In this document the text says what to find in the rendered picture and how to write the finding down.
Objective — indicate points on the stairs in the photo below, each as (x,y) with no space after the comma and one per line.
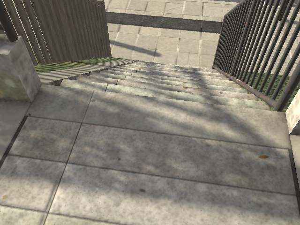
(171,81)

